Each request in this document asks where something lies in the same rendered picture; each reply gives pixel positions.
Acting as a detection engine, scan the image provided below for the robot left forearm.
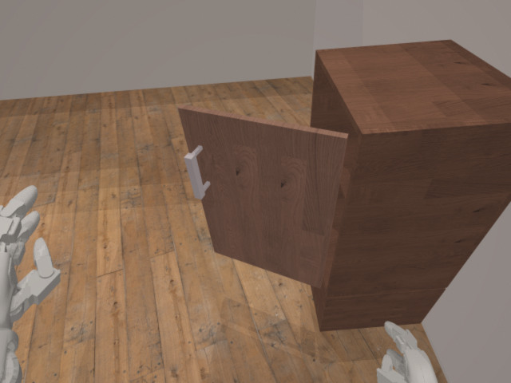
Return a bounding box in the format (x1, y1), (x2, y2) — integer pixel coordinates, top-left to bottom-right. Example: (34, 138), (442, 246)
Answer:
(0, 328), (22, 383)

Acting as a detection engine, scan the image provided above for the robot left hand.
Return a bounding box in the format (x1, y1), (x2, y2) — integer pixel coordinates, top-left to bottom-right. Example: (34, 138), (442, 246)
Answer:
(0, 185), (61, 330)

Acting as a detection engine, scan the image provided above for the cupboard door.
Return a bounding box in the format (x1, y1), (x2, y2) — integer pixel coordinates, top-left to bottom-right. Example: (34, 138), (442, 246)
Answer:
(178, 105), (348, 289)

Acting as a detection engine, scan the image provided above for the robot right hand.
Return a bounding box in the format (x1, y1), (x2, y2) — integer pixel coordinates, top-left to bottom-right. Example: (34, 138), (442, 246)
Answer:
(377, 321), (438, 383)

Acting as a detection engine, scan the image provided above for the handle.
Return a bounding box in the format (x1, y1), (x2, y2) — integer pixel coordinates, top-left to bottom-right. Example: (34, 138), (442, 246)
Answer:
(184, 145), (210, 199)

